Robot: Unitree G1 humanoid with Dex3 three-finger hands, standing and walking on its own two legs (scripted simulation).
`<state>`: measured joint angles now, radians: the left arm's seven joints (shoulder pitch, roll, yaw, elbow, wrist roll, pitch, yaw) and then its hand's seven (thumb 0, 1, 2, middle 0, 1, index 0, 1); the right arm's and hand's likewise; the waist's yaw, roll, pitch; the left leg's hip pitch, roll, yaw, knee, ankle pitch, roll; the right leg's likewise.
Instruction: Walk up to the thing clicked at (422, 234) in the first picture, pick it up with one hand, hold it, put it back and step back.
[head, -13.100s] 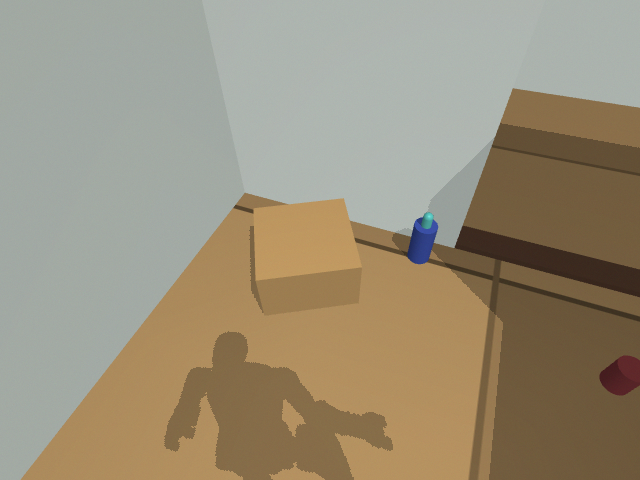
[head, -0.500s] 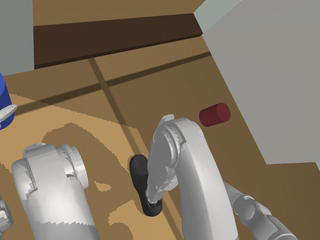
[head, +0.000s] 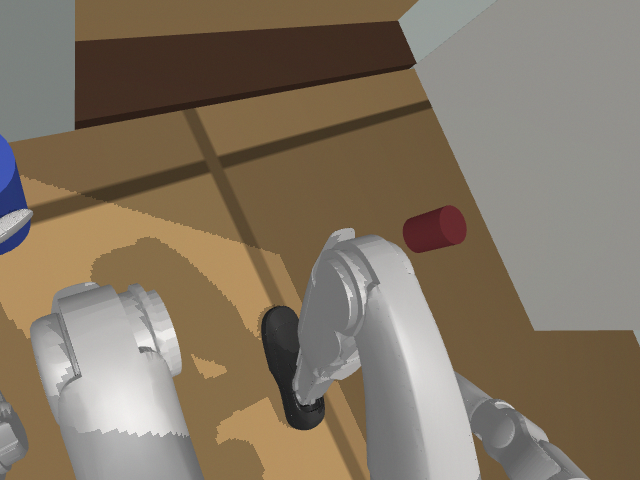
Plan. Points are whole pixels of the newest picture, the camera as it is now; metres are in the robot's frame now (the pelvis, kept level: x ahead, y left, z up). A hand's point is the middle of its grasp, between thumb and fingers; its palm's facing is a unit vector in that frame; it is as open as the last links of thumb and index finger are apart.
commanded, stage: settle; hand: left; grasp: from the side
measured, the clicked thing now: out of the picture +0.45 +0.27 -0.17
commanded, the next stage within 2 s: lift in 1.76 s
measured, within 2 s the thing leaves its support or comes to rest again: leaves its support in 0.06 s
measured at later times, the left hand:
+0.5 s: hand out of the picture +0.41 +0.31 -0.06, palm faces +0.32 -0.94 -0.07, open 11.9 cm
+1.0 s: hand out of the picture +0.42 +0.29 +0.00, palm faces +0.32 -0.94 -0.07, open 12.0 cm
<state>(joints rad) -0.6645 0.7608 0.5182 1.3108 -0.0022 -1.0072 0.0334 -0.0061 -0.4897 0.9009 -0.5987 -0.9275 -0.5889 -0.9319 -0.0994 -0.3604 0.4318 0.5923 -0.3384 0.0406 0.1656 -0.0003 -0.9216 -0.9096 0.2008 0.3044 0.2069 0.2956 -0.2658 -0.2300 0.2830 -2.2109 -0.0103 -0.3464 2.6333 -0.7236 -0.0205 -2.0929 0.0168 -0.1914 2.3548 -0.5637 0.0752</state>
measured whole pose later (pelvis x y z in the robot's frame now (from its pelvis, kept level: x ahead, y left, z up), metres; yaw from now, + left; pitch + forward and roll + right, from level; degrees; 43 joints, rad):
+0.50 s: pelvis +0.02 +0.00 +0.04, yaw +5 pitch +27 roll -13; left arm -0.54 0.56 0.39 0.93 -0.10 -0.70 -0.10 0.00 -0.57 1.00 -0.60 -0.96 -0.59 -0.97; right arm 0.01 -0.31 0.21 0.65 -0.17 0.05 0.12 0.00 -0.92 -0.91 0.20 0.30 0.21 0.30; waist -0.17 -0.06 0.03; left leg -2.22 -0.01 -0.21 2.46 -0.73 0.00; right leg -2.12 -0.04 -0.10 2.28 -0.64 0.05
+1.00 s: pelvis +0.03 -0.02 +0.07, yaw +9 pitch +32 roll -7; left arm -0.56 0.43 0.41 0.86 -0.11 -0.58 -0.13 0.00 -0.61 1.05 -0.61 -0.97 -0.60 -0.98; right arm 0.07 -0.29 0.09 0.66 -0.10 0.04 0.07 0.00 -0.92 -0.91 0.20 0.30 0.21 0.30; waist -0.15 -0.01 -0.07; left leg -2.17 0.00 -0.14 2.33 -0.73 -0.03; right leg -2.14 -0.05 -0.04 2.23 -0.65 0.04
